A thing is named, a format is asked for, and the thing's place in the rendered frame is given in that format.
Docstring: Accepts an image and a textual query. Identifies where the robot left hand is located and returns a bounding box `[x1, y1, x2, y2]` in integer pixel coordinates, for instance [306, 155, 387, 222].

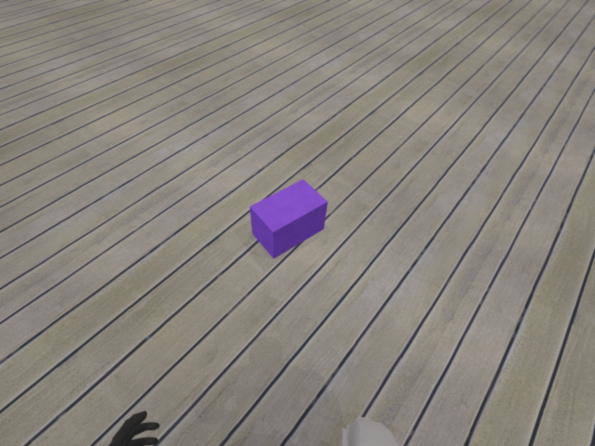
[109, 411, 160, 446]

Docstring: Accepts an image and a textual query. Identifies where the carton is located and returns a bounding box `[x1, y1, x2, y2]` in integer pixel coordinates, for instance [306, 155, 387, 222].
[250, 179, 328, 259]

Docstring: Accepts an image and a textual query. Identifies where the robot right thigh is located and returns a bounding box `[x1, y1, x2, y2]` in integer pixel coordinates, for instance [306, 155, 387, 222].
[340, 420, 400, 446]

